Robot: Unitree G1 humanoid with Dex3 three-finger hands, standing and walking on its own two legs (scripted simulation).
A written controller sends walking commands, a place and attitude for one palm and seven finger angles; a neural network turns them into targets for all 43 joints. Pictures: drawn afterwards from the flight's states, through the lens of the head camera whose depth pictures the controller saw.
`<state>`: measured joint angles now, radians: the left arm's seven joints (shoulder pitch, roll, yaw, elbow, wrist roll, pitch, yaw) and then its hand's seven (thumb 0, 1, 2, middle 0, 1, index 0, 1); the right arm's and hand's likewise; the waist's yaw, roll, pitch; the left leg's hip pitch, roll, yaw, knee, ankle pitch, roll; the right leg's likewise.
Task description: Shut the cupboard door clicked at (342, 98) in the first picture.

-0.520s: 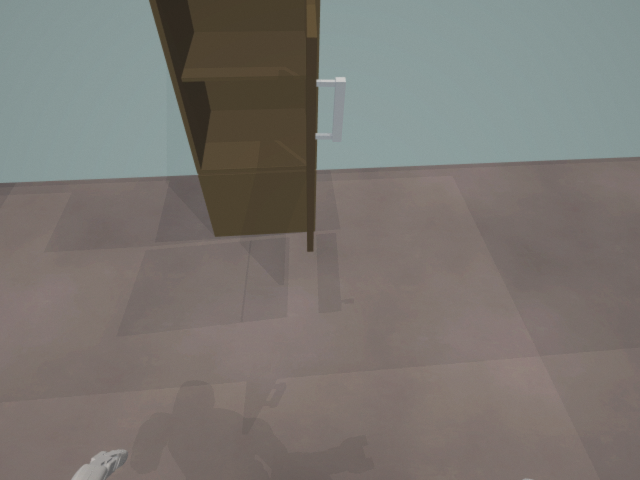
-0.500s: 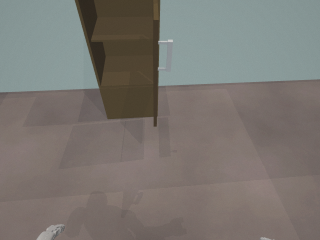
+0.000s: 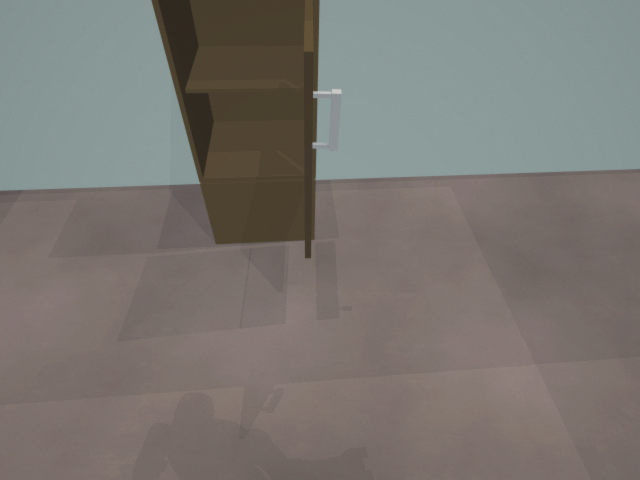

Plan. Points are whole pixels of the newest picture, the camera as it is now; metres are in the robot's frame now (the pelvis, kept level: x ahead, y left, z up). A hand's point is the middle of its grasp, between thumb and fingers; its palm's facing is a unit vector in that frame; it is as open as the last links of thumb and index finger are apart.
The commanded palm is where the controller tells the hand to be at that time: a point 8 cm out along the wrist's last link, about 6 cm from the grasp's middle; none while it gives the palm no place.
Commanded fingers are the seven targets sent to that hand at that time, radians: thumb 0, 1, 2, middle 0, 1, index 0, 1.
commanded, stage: stand and wait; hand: left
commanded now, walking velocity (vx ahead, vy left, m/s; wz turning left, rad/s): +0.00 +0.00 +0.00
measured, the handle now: (325, 121) +0.82 +0.04 +0.02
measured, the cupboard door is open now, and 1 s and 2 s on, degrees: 86 86 86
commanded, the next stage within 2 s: look at it before walking up in 0.72 s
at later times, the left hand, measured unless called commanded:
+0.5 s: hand out of the picture +0.05 +0.24 -0.15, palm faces -0.03 -0.94 -0.34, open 7.4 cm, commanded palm none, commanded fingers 0.00 0.90 0.90 -0.20 -0.30 -0.20 -0.30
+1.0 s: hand out of the picture +0.05 +0.23 -0.15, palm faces -0.03 -0.94 -0.34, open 7.4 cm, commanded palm none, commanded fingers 0.00 0.90 0.90 -0.20 -0.30 -0.20 -0.30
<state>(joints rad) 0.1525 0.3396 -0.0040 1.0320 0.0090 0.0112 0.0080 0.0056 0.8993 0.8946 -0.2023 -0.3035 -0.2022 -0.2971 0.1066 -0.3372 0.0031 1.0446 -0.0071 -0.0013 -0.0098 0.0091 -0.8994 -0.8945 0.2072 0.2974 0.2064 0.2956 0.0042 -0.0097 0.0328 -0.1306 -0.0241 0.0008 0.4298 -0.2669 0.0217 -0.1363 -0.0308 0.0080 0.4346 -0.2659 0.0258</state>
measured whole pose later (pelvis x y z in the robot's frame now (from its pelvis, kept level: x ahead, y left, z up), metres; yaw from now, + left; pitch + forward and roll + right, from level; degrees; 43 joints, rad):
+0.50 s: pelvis -0.03 -0.01 +0.00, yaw +0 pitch -2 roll +0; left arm 0.14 0.34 -0.01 1.08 0.01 0.00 0.00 0.00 0.90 0.89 -0.20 -0.30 -0.20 -0.30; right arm 0.14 -0.34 0.01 1.11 0.00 -0.01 0.00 0.01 -0.90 -0.89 0.21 0.30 0.21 0.30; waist 0.00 0.00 0.03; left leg -0.14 -0.01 0.00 0.37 -0.20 0.01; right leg -0.15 -0.02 0.01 0.39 -0.20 0.01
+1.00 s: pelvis -0.02 -0.01 +0.00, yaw +0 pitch -1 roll +0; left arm 0.14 0.34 0.00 1.09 0.01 0.00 0.00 0.00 0.90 0.89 -0.20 -0.30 -0.20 -0.30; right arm 0.12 -0.34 0.01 1.12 0.00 -0.01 0.00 0.01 -0.90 -0.89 0.21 0.30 0.21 0.30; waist 0.00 0.00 0.04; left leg -0.14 0.00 0.00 0.37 -0.20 0.00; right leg -0.15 -0.01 0.01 0.38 -0.20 0.01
